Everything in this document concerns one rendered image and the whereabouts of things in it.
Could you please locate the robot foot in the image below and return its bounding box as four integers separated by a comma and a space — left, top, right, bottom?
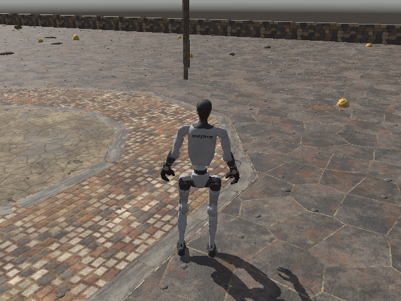
177, 240, 186, 256
207, 241, 216, 257

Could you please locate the robot right upper arm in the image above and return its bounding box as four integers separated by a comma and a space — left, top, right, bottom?
216, 127, 232, 162

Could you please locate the left robot forearm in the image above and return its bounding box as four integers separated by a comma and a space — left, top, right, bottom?
162, 149, 175, 171

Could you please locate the right robot foot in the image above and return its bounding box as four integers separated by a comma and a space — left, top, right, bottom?
207, 241, 216, 257

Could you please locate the right robot forearm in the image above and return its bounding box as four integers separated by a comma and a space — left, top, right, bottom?
226, 152, 238, 174

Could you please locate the robot left upper arm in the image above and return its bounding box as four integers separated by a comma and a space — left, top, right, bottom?
170, 125, 190, 159

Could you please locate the left robot hand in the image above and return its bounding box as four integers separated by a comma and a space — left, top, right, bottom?
160, 168, 175, 181

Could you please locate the right robot hand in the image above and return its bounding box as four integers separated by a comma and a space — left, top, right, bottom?
226, 171, 240, 184

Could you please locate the left robot foot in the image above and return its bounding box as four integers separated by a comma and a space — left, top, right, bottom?
177, 240, 186, 256

